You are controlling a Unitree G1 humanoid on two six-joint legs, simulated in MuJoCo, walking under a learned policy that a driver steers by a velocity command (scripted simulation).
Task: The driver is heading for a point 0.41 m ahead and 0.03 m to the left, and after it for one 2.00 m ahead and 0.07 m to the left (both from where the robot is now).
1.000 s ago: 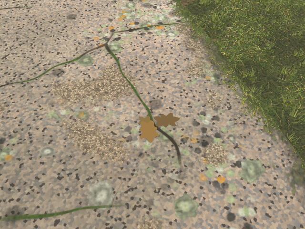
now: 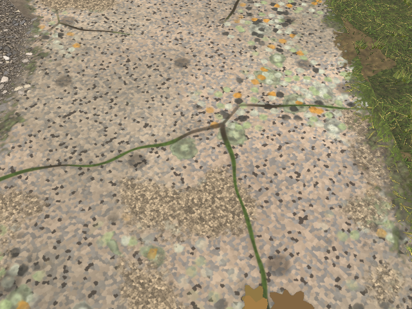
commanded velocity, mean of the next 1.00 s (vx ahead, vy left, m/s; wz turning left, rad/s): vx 0.50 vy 0.00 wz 0.36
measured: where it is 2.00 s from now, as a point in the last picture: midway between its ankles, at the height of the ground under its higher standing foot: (159, 150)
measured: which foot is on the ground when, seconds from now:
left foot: down 0.00-0.24, up 0.26-0.74, down 0.76-1.00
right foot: up 0.00-0.22, down 0.24-0.76, up 0.78-1.00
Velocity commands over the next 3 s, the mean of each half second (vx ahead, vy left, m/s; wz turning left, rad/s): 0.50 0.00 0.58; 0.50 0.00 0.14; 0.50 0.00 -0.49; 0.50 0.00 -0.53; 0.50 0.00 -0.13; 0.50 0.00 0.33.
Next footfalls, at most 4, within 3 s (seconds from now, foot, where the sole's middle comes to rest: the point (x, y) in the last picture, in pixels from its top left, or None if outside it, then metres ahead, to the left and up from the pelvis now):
0.24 right None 0.32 -0.14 -0.78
0.76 left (136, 294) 0.51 0.21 -0.78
1.28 right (180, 196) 0.87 0.07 -0.78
1.76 left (131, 139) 1.15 0.28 -0.78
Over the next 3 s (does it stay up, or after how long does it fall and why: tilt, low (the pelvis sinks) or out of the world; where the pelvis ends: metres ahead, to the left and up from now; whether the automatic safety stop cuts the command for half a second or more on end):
stays up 1.62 0.05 0.00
